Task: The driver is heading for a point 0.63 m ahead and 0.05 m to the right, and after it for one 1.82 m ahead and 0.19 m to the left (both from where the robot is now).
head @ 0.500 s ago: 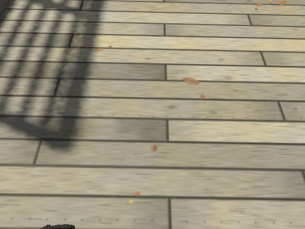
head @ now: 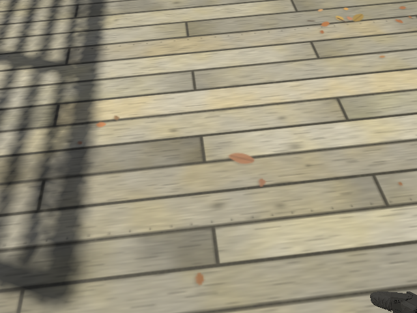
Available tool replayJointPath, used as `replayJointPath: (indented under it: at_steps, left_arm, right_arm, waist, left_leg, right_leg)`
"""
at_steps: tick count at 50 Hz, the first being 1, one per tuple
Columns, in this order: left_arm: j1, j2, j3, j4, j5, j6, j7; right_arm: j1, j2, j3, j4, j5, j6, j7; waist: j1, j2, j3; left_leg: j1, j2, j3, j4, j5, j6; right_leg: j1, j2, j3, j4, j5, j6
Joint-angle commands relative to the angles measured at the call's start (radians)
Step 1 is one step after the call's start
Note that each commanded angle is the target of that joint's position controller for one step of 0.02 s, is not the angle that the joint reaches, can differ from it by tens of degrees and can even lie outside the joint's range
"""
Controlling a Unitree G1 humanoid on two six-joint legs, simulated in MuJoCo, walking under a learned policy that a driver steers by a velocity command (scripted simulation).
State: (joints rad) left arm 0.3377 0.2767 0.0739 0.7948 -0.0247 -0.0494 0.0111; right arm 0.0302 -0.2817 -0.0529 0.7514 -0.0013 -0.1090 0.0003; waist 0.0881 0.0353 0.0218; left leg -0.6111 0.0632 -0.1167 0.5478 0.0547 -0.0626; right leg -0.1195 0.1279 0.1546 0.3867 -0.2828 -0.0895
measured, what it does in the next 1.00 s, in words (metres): walks ahead, turning right: left foot, then right foot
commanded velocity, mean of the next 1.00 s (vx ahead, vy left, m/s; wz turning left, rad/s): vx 0.46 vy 0.00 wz -0.33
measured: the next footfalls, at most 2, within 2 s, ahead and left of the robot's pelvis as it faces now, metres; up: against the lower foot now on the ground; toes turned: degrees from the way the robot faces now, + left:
left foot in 0.08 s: +0.23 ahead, +0.15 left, +0.00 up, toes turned -8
right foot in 0.60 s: +0.43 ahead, -0.19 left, +0.00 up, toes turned -25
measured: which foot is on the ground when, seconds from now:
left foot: up 0.00-0.06, down 0.08-0.60, up 0.62-1.00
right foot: down 0.00-0.10, up 0.12-0.58, down 0.60-1.00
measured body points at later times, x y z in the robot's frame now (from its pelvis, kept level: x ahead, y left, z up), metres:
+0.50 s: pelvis +0.26 +0.00 +0.00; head +0.29 -0.02 +0.44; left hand +0.54 +0.17 -0.08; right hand +0.19 -0.28 -0.13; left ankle +0.19 +0.15 -0.74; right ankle +0.38 -0.18 -0.70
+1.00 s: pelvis +0.49 -0.14 +0.00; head +0.52 -0.15 +0.45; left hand +0.66 +0.10 -0.11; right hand +0.56 -0.43 -0.11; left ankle +0.71 -0.06 -0.70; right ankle +0.40 -0.18 -0.74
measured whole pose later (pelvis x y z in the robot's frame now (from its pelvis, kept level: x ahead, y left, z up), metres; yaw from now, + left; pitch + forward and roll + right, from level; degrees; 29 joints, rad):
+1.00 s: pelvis +0.49 -0.14 +0.00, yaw -17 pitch +1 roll -2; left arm 0.26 0.25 0.05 0.78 0.01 -0.07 0.02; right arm 0.16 -0.28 -0.05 0.77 0.01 -0.05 0.04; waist 0.04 0.05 0.04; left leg -0.65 0.08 -0.02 0.66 0.08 -0.02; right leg -0.02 0.08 -0.14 0.27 -0.27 -0.07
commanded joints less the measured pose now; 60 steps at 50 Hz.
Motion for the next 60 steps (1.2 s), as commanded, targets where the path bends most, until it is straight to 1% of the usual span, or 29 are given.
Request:
replayJointPath:
  at_steps: [1,4,5,6,7,8,9,12,17,21,25,28,29,30,31,32,33,35,37,41,47,51,54,55,56,57,58,59,60]
  left_arm:
    - [0.018,0.149,0.036,-0.051,-0.001,0.000,0.009]
    - [0.000,0.112,0.023,-0.065,0.007,0.005,0.009]
    - [0.001,0.047,-0.001,-0.085,0.021,-0.001,0.003]
    - [0.124,0.011,-0.013,-0.119,-0.012,-0.011,0.003]
    - [0.123,0.122,0.003,-0.099,-0.022,-0.012,0.007]
    - [0.025,0.172,0.018,-0.108,-0.017,-0.006,0.007]
    - [-0.026,0.161,0.019,-0.117,-0.006,-0.001,0.008]
    - [-0.052,0.105,0.020,-0.142,-0.007,0.010,-0.005]
    - [-0.121,0.058,0.005,-0.195,0.002,0.025,-0.016]
    - [-0.232,0.044,-0.005,-0.223,0.002,0.013,-0.041]
    - [-0.321,0.058,-0.002,-0.268,-0.002,0.016,-0.062]
    - [-0.244,0.110,0.027,-0.269,0.009,0.023,-0.065]
    - [-0.094,0.147,0.053,-0.229,0.007,0.026,-0.059]
    - [0.085,0.208,0.084,-0.178,0.004,0.033,-0.041]
    - [0.084,0.329,0.094,-0.175,-0.002,0.028,-0.027]
    - [0.125,0.266,0.070,-0.201,0.004,0.013,-0.031]
    - [0.089,0.205,0.051,-0.181,0.016,-0.002,-0.039]
    - [-0.046,0.143,0.028,-0.177,0.018,-0.015,-0.037]
    - [-0.109,0.104,0.013,-0.176,0.035,-0.029,-0.038]
    - [-0.114,0.117,0.019,-0.125,0.045,-0.062,-0.029]
    - [-0.106,0.130,0.016,-0.081,0.041,-0.042,0.010]
    - [-0.098,0.156,0.029,-0.061,0.023,0.004,0.027]
    - [-0.138,0.166,0.035,-0.080,0.010,0.034,0.045]
    - [-0.132,0.157,0.030,-0.085,0.010,0.034,0.047]
    - [-0.081,0.089,0.006,-0.116,0.054,0.022,0.038]
    - [-0.001,0.055,-0.014,-0.132,0.058,0.009,0.016]
    - [-0.040,0.145,0.005,-0.107,0.032,0.005,-0.001]
    - [-0.117,0.151,0.006,-0.132,0.013,0.011,-0.003]
    - [-0.145,0.135,0.006,-0.127,0.023,0.022,0.007]
  right_arm:
    - [-0.100,-0.103,-0.022,-0.098,0.010,-0.031,0.017]
    - [0.092,-0.160,-0.050,-0.062,0.006,-0.048,0.011]
    - [0.258,-0.220,-0.066,-0.046,-0.012,-0.049,0.001]
    - [0.354,-0.285,-0.084,-0.008,-0.022,-0.031,0.004]
    - [0.331,-0.190,-0.064,-0.024,0.002,-0.024,0.010]
    - [0.286,-0.124,-0.047,-0.039,0.004,-0.015,0.005]
    - [0.236,-0.110,-0.039,-0.046,-0.004,-0.007,0.003]
    - [0.182,-0.074,-0.028,-0.030,-0.013,-0.004,0.000]
    - [0.195,-0.129,-0.050,0.000,-0.003,-0.011,0.000]
    - [0.207,-0.157,-0.057,0.014,0.005,0.003,-0.006]
    - [0.252,-0.197,-0.070,0.038,0.025,0.021,-0.007]
    - [0.257,-0.238,-0.082,0.041,0.039,0.041,-0.011]
    - [0.252,-0.230,-0.076,0.042,0.042,0.047,-0.013]
    - [0.271,-0.187,-0.056,0.036,0.022,0.044,-0.016]
    - [0.362,-0.039,-0.006,-0.017,-0.027,0.026,-0.003]
    - [0.335,-0.103,-0.008,-0.003,0.014,-0.006,0.011]
    - [0.228,-0.171,-0.029,-0.024,0.060,-0.016,0.016]
    - [0.179,-0.154,-0.023,-0.019,0.033,-0.017,0.006]
    - [0.242,-0.146,-0.028,0.007,0.028,0.013,0.009]
    - [0.228,-0.098,-0.023,0.013,0.021,0.053,-0.001]
    - [0.095,-0.038,-0.005,-0.039,0.008,0.038,0.030]
    - [0.074,-0.068,-0.017,-0.091,0.005,0.043,0.064]
    - [0.213,-0.123,-0.046,-0.087,0.001,0.044,0.071]
    - [0.308,-0.173,-0.067,-0.075,-0.004,0.040,0.056]
    - [0.342,-0.268,-0.085,-0.089,-0.010,0.045,0.031]
    - [0.314,-0.294,-0.080,-0.121,-0.028,0.045,0.028]
    - [0.278,-0.224,-0.069,-0.148,-0.015,0.057,0.029]
    - [0.215,-0.181,-0.057,-0.162,-0.001,0.067,0.024]
    - [0.177,-0.151,-0.049,-0.165,0.014,0.079,0.018]
  waist:
    - [-0.014,-0.122,-0.016]
    - [-0.122,-0.160,-0.107]
    - [-0.189,-0.057,-0.255]
    - [-0.135,0.285,-0.369]
    - [-0.150,0.209,-0.308]
    - [-0.176,0.113,-0.183]
    - [-0.163,0.044,-0.108]
    - [-0.111,0.078,-0.018]
    - [-0.108,0.043,-0.001]
    - [-0.145,0.032,0.023]
    - [-0.158,0.033,0.054]
    - [-0.085,0.058,-0.020]
    - [0.004,0.038,-0.097]
    - [0.081,-0.023,-0.189]
    - [-0.033,-0.319,-0.264]
    - [0.026,-0.240,-0.454]
    - [0.046,-0.155,-0.303]
    - [-0.026,-0.077,-0.133]
    - [-0.090,-0.106,-0.097]
    - [-0.107,-0.067,-0.016]
    - [-0.052,-0.082,-0.006]
    - [-0.049,-0.097,-0.018]
    - [-0.126,-0.106,-0.092]
    - [-0.179,-0.047,-0.152]
    - [-0.146,0.154,-0.255]
    - [-0.091,0.250,-0.419]
    - [-0.148,0.076,-0.450]
    - [-0.137,0.028,-0.329]
    - [-0.112,-0.061,-0.218]
  left_leg:
    - [0.113,-0.052,0.022,-0.069,-0.067,0.017]
    - [0.410,-0.034,0.032,-0.134,-0.139,0.094]
    - [0.684,0.142,-0.126,-0.105,-0.182,0.168]
    - [0.986,0.354,-0.590,-0.196,-0.414,0.326]
    - [0.961,0.368,-0.665,-0.233,-0.595,0.311]
    - [0.850,0.322,-0.497,-0.243,-0.560,0.266]
    - [0.729,0.276,-0.363,-0.260,-0.424,0.240]
    - [0.534,0.194,-0.144,-0.340,-0.222,0.225]
    - [0.523,0.208,0.031,-0.403,-0.046,0.262]
    - [0.537,0.180,0.176,-0.403,-0.002,0.225]
    - [0.626,0.218,0.233,-0.373,0.038,0.195]
    - [0.669,0.221,0.288,-0.161,0.462,0.168]
    - [0.611,0.194,0.321,0.026,0.539,0.146]
    - [0.403,0.155,0.329,0.288,0.351,0.108]
    - [-0.032,-0.011,0.297,0.669,-0.568,0.044]
    - [-0.121,-0.055,0.063,0.829,-0.671,0.049]
    - [-0.209,-0.008,0.050,0.851,-0.582,0.065]
    - [-0.142,0.080,0.061,0.712,-0.425,0.080]
    - [-0.019,0.111,0.042,0.653,-0.344,0.075]
    - [-0.036,0.079,0.023,0.529,-0.223,0.036]
    - [0.061,0.008,0.114,0.136,0.112,0.035]
    - [0.003,-0.013,0.142,0.066,-0.056,0.073]
    - [0.166,-0.092,0.193,-0.004,-0.152,0.130]
    - [0.339,-0.089,0.144,-0.109,0.084,0.171]
    - [0.623,0.128,-0.141,-0.028,0.601,0.280]
    - [0.855,0.343,-0.577,-0.083,0.689,0.521]
    - [0.819,0.293,-0.483,-0.119,0.491,0.484]
    - [0.705,0.242,-0.368,-0.137,0.326,0.429]
    - [0.565,0.192,-0.296,-0.174,0.188,0.375]
  right_leg:
    - [-0.032,-0.250,0.259,-0.028,0.106,-0.128]
    - [-0.055,-0.199,0.259,0.164,0.221,-0.072]
    - [-0.182,-0.136,0.164,0.448,0.121,-0.030]
    - [-0.544,-0.001,0.021,0.751,-0.303,0.038]
    - [-0.670,-0.095,0.041,0.890,-0.294,0.052]
    - [-0.705,-0.129,0.024,0.928,-0.197,0.062]
    - [-0.677,-0.161,-0.008,0.917,-0.124,0.071]
    - [-0.593,-0.225,-0.034,0.818,-0.035,0.076]
    - [-0.628,-0.253,-0.062,0.637,0.093,0.102]
    - [-0.560,-0.235,-0.123,0.402,0.284,0.088]
    - [-0.530,-0.215,-0.169,0.280,0.238,0.047]
    - [-0.344,-0.125,-0.241,0.237,0.093,-0.017]
    - [-0.129,-0.079,-0.259,0.175,0.142,-0.052]
    - [0.180,-0.113,-0.163,0.172,0.175,-0.091]
    - [0.495,-0.397,0.363,0.110,0.084,-0.241]
    - [0.541,-0.515,0.677,-0.063,-0.072,-0.325]
    - [0.452,-0.484,0.515,-0.077,-0.021,-0.265]
    - [0.160,-0.409,0.258,-0.084,0.153,-0.190]
    - [0.005,-0.369,0.139,-0.150,0.256,-0.171]
    - [-0.072,-0.350,-0.058,-0.217,0.517,-0.155]
    - [-0.028,-0.298,-0.271,-0.180,0.693,-0.065]
    - [0.137,-0.364,-0.261,-0.055,0.782,-0.067]
    - [0.143,-0.345,-0.281,0.214,0.952,-0.026]
    - [0.068,-0.279,-0.310,0.420,0.825,0.030]
    - [-0.206,-0.163,-0.314,0.744,0.191,0.098]
    - [-0.489,0.018,-0.140,1.038,-0.438,0.149]
    - [-0.515,-0.065,-0.004,1.080,-0.367,0.135]
    - [-0.554,-0.098,-0.024,1.039,-0.290,0.126]
    - [-0.561,-0.133,-0.042,0.950,-0.236,0.129]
